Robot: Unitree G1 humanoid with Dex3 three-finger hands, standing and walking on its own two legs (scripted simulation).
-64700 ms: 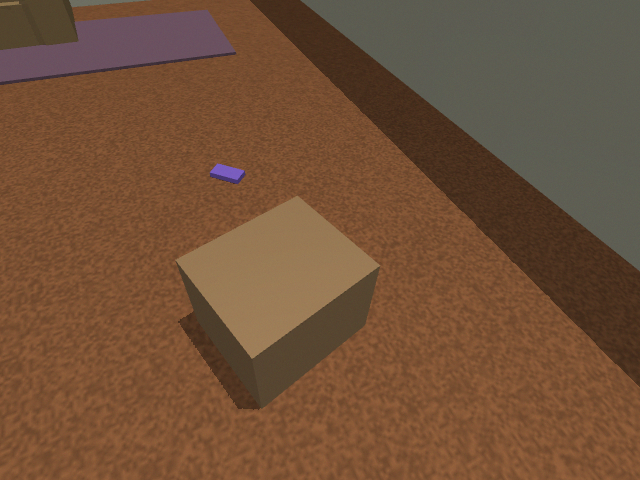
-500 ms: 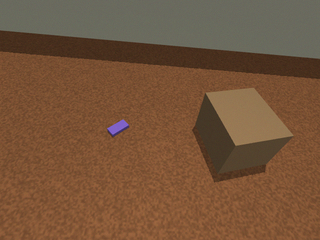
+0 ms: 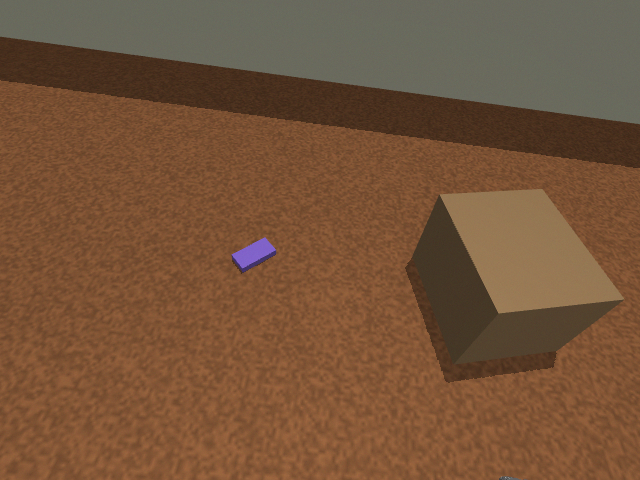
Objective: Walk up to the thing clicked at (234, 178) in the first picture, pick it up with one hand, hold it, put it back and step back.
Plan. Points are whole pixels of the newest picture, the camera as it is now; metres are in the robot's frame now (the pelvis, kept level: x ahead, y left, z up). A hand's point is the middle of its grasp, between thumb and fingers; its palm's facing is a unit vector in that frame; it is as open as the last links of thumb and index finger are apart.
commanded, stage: step back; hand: left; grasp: from above
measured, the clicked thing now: (254, 254) +0.99 +0.20 -0.75
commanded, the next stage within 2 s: stand in 0.10 s
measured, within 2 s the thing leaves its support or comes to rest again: neither
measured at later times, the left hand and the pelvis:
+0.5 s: hand out of the picture +0.08 +0.24 -0.14, palm faces -0.02 -0.94 -0.33, open 7.4 cm; pelvis -0.02 -0.01 +0.01, yaw +0 degrees
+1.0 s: hand out of the picture +0.04 +0.25 -0.14, palm faces -0.05 -0.94 -0.34, open 7.4 cm; pelvis -0.03 -0.01 +0.01, yaw -1 degrees
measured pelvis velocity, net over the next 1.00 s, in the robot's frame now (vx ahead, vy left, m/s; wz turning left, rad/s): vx -0.03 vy -0.01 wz -0.02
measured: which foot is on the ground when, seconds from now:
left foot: down 0.00-1.00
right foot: down 0.00-1.00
